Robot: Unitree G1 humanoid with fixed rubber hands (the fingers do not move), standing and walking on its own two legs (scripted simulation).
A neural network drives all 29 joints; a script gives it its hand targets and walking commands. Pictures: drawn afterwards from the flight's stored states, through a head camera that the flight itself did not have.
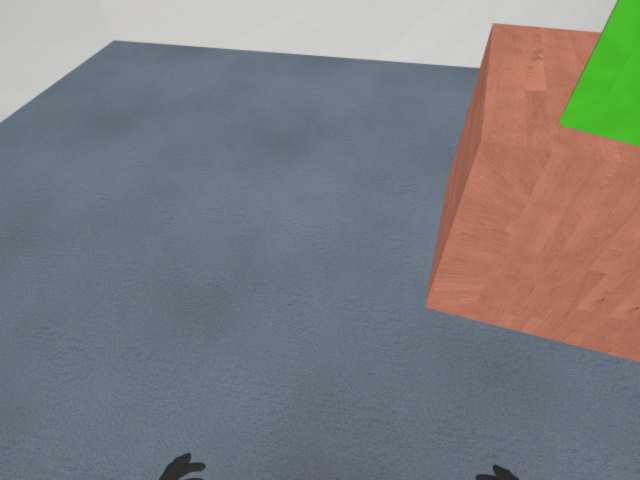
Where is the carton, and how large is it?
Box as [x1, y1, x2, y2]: [558, 0, 639, 145]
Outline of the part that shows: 617,0 570,96 558,124 639,145 639,0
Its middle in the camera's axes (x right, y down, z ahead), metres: +0.73 -0.36 +0.79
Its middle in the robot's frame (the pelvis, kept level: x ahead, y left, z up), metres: +0.87 -0.69 +0.09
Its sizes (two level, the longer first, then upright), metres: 0.296 0.171 0.290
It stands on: a pedestal, 0.71 m high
